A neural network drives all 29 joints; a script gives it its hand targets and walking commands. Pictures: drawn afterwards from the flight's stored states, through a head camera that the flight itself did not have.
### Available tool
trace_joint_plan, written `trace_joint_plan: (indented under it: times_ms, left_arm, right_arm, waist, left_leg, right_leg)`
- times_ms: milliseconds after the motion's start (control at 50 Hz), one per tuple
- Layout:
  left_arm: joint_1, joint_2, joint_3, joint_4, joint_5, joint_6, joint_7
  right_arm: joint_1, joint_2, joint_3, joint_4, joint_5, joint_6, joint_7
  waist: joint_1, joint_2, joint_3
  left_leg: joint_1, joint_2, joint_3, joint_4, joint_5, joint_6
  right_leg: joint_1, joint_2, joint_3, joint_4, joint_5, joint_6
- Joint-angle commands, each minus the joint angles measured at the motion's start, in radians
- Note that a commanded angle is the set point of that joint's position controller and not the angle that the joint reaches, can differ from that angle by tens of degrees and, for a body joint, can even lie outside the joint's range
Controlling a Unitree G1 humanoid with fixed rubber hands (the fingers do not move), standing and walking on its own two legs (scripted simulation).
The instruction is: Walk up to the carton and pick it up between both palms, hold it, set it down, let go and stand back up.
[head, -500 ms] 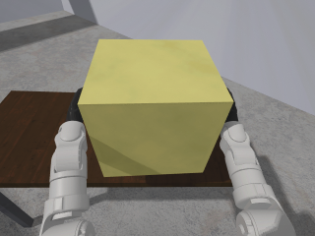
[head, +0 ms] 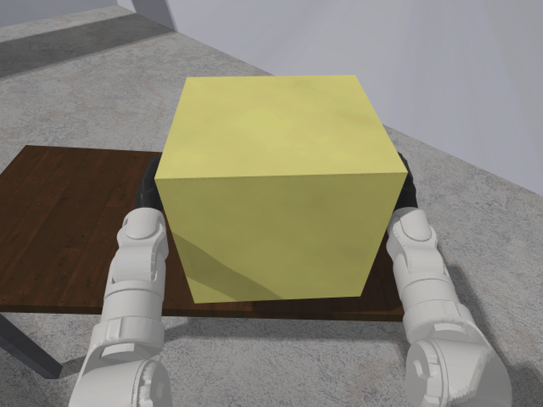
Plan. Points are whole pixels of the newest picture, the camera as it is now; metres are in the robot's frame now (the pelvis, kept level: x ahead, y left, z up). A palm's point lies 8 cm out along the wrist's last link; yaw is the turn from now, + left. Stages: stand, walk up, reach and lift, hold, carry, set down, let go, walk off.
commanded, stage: set down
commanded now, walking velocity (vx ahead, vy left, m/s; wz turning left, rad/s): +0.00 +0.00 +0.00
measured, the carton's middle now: (275, 188) +0.45 -0.01 +0.09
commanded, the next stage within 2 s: none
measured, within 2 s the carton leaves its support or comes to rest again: neither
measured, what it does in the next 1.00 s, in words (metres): stands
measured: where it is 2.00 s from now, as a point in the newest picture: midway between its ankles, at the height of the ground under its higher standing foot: outside the picture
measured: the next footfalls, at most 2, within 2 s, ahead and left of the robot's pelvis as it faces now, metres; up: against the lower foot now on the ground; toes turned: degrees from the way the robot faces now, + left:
none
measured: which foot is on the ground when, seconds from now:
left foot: down 0.00-1.00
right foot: down 0.00-1.00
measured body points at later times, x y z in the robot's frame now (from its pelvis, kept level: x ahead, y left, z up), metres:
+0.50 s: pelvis +0.01 -0.01 +0.00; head +0.05 +0.01 +0.45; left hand +0.42 +0.19 +0.07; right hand +0.44 -0.19 +0.10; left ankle -0.03 +0.13 -0.75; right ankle +0.01 -0.12 -0.75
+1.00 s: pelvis +0.02 -0.01 -0.01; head +0.10 -0.01 +0.44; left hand +0.43 +0.18 +0.03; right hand +0.47 -0.19 +0.05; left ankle -0.03 +0.13 -0.75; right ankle +0.01 -0.12 -0.75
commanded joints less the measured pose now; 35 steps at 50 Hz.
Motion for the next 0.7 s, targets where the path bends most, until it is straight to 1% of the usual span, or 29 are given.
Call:
trace_joint_plan:
  times_ms: [0, 20, 40, 60, 80, 140, 160, 180, 200, 220, 260, 280, 320, 340, 360, 400, 420, 440, 460, 480, 500, 520, 540, 560, 600, 620, 640, 660, 680]
  left_arm:
    - [-0.654, -0.423, -0.333, -0.101, -0.05, -0.099, -0.102]
    - [-0.659, -0.423, -0.331, -0.099, -0.059, -0.106, -0.102]
    - [-0.68, -0.419, -0.342, -0.118, -0.063, -0.124, -0.095]
    - [-0.683, -0.419, -0.354, -0.128, -0.069, -0.137, -0.091]
    - [-0.689, -0.412, -0.326, -0.09, -0.064, -0.144, -0.093]
    - [-0.7, -0.399, -0.289, -0.04, -0.046, -0.158, -0.101]
    - [-0.723, -0.401, -0.296, -0.047, -0.053, -0.173, -0.102]
    - [-0.685, -0.403, -0.272, 0.005, -0.04, -0.182, -0.107]
    - [-0.72, -0.409, -0.296, -0.03, -0.053, -0.192, -0.101]
    - [-0.724, -0.427, -0.301, -0.029, -0.056, -0.2, -0.094]
    - [-0.73, -0.406, -0.268, 0.009, -0.04, -0.209, -0.096]
    - [-0.732, -0.407, -0.271, 0.019, -0.042, -0.215, -0.1]
    - [-0.739, -0.408, -0.273, 0.017, -0.05, -0.233, -0.094]
    - [-0.718, -0.417, -0.279, 0.027, -0.05, -0.239, -0.096]
    - [-0.718, -0.421, -0.27, 0.042, -0.039, -0.243, -0.095]
    - [-0.738, -0.429, -0.285, 0.038, -0.046, -0.257, -0.088]
    - [-0.714, -0.427, -0.278, 0.061, -0.048, -0.258, -0.089]
    - [-0.724, -0.427, -0.278, 0.047, -0.049, -0.266, -0.085]
    - [-0.72, -0.425, -0.267, 0.072, -0.045, -0.269, -0.084]
    - [-0.739, -0.43, -0.282, 0.062, -0.056, -0.275, -0.078]
    - [-0.737, -0.435, -0.288, 0.057, -0.05, -0.281, -0.071]
    - [-0.742, -0.428, -0.289, 0.071, -0.053, -0.287, -0.07]
    - [-0.751, -0.443, -0.324, 0.045, -0.075, -0.295, -0.062]
    - [-0.752, -0.442, -0.312, 0.055, -0.08, -0.305, -0.056]
    - [-0.746, -0.438, -0.308, 0.09, -0.075, -0.316, -0.052]
    - [-0.732, -0.446, -0.312, 0.103, -0.079, -0.317, -0.055]
    - [-0.727, -0.46, -0.318, 0.106, -0.076, -0.326, -0.052]
    - [-0.72, -0.446, -0.311, 0.105, -0.079, -0.33, -0.049]
    - [-0.726, -0.447, -0.312, 0.113, -0.083, -0.337, -0.046]
  right_arm:
    - [-0.593, 0.387, 0.273, -0.129, -0.044, -0.063, 0.164]
    - [-0.621, 0.39, 0.273, -0.138, -0.042, -0.068, 0.168]
    - [-0.59, 0.401, 0.287, -0.119, -0.05, -0.078, 0.167]
    - [-0.604, 0.405, 0.292, -0.127, -0.048, -0.09, 0.168]
    - [-0.609, 0.419, 0.288, -0.11, -0.057, -0.089, 0.166]
    - [-0.616, 0.406, 0.256, -0.088, -0.083, -0.097, 0.161]
    - [-0.622, 0.431, 0.27, -0.102, -0.09, -0.107, 0.163]
    - [-0.604, 0.435, 0.264, -0.074, -0.106, -0.103, 0.159]
    - [-0.597, 0.442, 0.257, -0.068, -0.103, -0.112, 0.159]
    - [-0.605, 0.444, 0.26, -0.072, -0.096, -0.118, 0.161]
    - [-0.592, 0.424, 0.236, -0.03, -0.106, -0.113, 0.16]
    - [-0.587, 0.444, 0.233, -0.009, -0.127, -0.113, 0.153]
    - [-0.606, 0.439, 0.236, -0.042, -0.121, -0.127, 0.151]
    - [-0.606, 0.449, 0.236, -0.04, -0.123, -0.139, 0.147]
    - [-0.585, 0.444, 0.223, 0.0, -0.127, -0.135, 0.149]
    - [-0.597, 0.429, 0.217, 0.012, -0.134, -0.145, 0.155]
    - [-0.593, 0.426, 0.199, 0.019, -0.138, -0.146, 0.154]
    - [-0.606, 0.438, 0.209, -0.006, -0.134, -0.153, 0.153]
    - [-0.587, 0.431, 0.188, 0.023, -0.154, -0.151, 0.151]
    - [-0.586, 0.425, 0.19, 0.025, -0.144, -0.159, 0.153]
    - [-0.593, 0.422, 0.196, 0.031, -0.134, -0.164, 0.157]
    - [-0.592, 0.421, 0.187, 0.049, -0.145, -0.166, 0.16]
    - [-0.607, 0.427, 0.201, 0.032, -0.137, -0.18, 0.16]
    - [-0.627, 0.431, 0.208, 0.026, -0.133, -0.182, 0.157]
    - [-0.621, 0.406, 0.192, 0.069, -0.145, -0.186, 0.164]
    - [-0.62, 0.401, 0.192, 0.076, -0.147, -0.189, 0.162]
    - [-0.598, 0.41, 0.193, 0.086, -0.146, -0.196, 0.164]
    - [-0.6, 0.408, 0.212, 0.087, -0.13, -0.192, 0.165]
    - [-0.61, 0.409, 0.202, 0.078, -0.139, -0.201, 0.162]
  waist:
    - [0.017, 0.046, -0.472]
    - [0.024, 0.015, -0.5]
    - [0.02, 0.02, -0.525]
    - [0.031, 0.03, -0.543]
    - [0.028, 0.001, -0.52]
    - [0.033, 0.021, -0.531]
    - [0.037, 0.005, -0.558]
    - [0.037, -0.007, -0.524]
    - [0.024, 0.012, -0.562]
    - [0.029, 0.026, -0.595]
    - [0.025, 0.032, -0.556]
    - [0.018, 0.002, -0.567]
    - [0.029, 0.0, -0.614]
    - [0.022, 0.012, -0.637]
    - [0.009, 0.027, -0.596]
    - [0.019, 0.046, -0.617]
    - [0.01, 0.048, -0.615]
    - [0.034, 0.05, -0.627]
    - [0.017, 0.033, -0.622]
    - [0.012, 0.043, -0.637]
    - [0.031, 0.061, -0.656]
    - [0.019, 0.068, -0.658]
    - [0.015, 0.072, -0.706]
    - [0.038, 0.054, -0.7]
    - [0.036, 0.044, -0.681]
    - [0.024, 0.034, -0.681]
    - [0.022, 0.047, -0.705]
    - [0.045, 0.044, -0.702]
    - [0.038, 0.029, -0.723]
  left_leg:
    - [0.022, -0.047, 0.096, -0.009, 0.358, -0.058]
    - [0.037, -0.043, 0.093, -0.007, 0.361, -0.052]
    - [0.032, -0.045, 0.099, 0.002, 0.422, -0.057]
    - [0.028, -0.044, 0.102, 0.007, 0.444, -0.06]
    - [-0.002, -0.048, 0.102, 0.001, 0.401, -0.047]
    - [-0.043, -0.054, 0.107, -0.013, 0.329, -0.038]
    - [-0.054, -0.055, 0.116, -0.011, 0.324, -0.032]
    - [-0.067, -0.054, 0.117, -0.019, 0.3, -0.025]
    - [-0.048, -0.053, 0.112, -0.011, 0.356, -0.039]
    - [-0.026, -0.048, 0.105, 0.007, 0.402, -0.046]
    - [-0.057, -0.049, 0.11, 0.001, 0.359, -0.041]
    - [-0.074, -0.053, 0.122, 0.002, 0.367, -0.035]
    - [-0.077, -0.051, 0.115, 0.007, 0.376, -0.035]
    - [-0.091, -0.055, 0.117, 0.015, 0.4, -0.04]
    - [-0.092, -0.055, 0.115, 0.008, 0.383, -0.041]
    - [-0.059, -0.042, 0.103, 0.019, 0.438, -0.049]
    - [-0.036, -0.036, 0.104, 0.023, 0.45, -0.055]
    - [-0.067, -0.045, 0.113, 0.023, 0.431, -0.05]
    - [-0.069, -0.044, 0.109, 0.021, 0.422, -0.05]
    - [-0.05, -0.041, 0.104, 0.031, 0.468, -0.06]
    - [-0.044, -0.042, 0.112, 0.045, 0.48, -0.065]
    - [-0.046, -0.037, 0.105, 0.047, 0.49, -0.069]
    - [-0.023, -0.034, 0.099, 0.066, 0.567, -0.078]
    - [-0.036, -0.034, 0.106, 0.07, 0.569, -0.072]
    - [-0.048, -0.025, 0.095, 0.065, 0.568, -0.069]
    - [-0.049, -0.025, 0.099, 0.07, 0.581, -0.071]
    - [-0.042, -0.023, 0.097, 0.082, 0.606, -0.074]
    - [-0.039, -0.018, 0.091, 0.082, 0.604, -0.07]
    - [-0.065, -0.023, 0.101, 0.084, 0.588, -0.068]
  right_leg:
    - [0.187, 0.033, -0.06, 0.025, 0.213, 0.0]
    - [0.194, 0.037, -0.06, 0.027, 0.222, 0.005]
    - [0.199, 0.039, -0.06, 0.041, 0.269, 0.005]
    - [0.2, 0.036, -0.062, 0.045, 0.295, 0.007]
    - [0.216, 0.031, -0.052, 0.044, 0.294, 0.012]
    - [0.244, 0.017, -0.048, 0.048, 0.281, 0.017]
    - [0.258, 0.013, -0.046, 0.066, 0.327, 0.024]
    - [0.252, 0.01, -0.042, 0.06, 0.325, 0.031]
    - [0.25, 0.017, -0.056, 0.073, 0.344, 0.026]
    - [0.237, 0.021, -0.056, 0.076, 0.36, 0.021]
    - [0.231, 0.011, -0.049, 0.072, 0.354, 0.02]
    - [0.246, 0.007, -0.045, 0.078, 0.401, 0.028]
    - [0.256, 0.008, -0.043, 0.089, 0.417, 0.033]
    - [0.282, 0.006, -0.04, 0.097, 0.469, 0.031]
    - [0.275, 0.005, -0.041, 0.089, 0.446, 0.029]
    - [0.247, 0.013, -0.047, 0.09, 0.417, 0.022]
    - [0.211, 0.017, -0.056, 0.091, 0.414, 0.021]
    - [0.23, 0.011, -0.044, 0.092, 0.42, 0.02]
    - [0.221, 0.015, -0.048, 0.087, 0.407, 0.02]
    - [0.204, 0.023, -0.056, 0.086, 0.408, 0.016]
    - [0.193, 0.022, -0.052, 0.084, 0.403, 0.01]
    - [0.181, 0.023, -0.056, 0.088, 0.413, 0.009]
    - [0.171, 0.025, -0.056, 0.094, 0.454, 0.005]
    - [0.173, 0.026, -0.051, 0.097, 0.477, 0.01]
    - [0.16, 0.021, -0.05, 0.097, 0.465, 0.008]
    - [0.147, 0.027, -0.051, 0.101, 0.481, 0.007]
    - [0.162, 0.026, -0.051, 0.104, 0.503, 0.009]
    - [0.136, 0.028, -0.048, 0.1, 0.47, 0.004]
    - [0.156, 0.03, -0.046, 0.104, 0.496, 0.002]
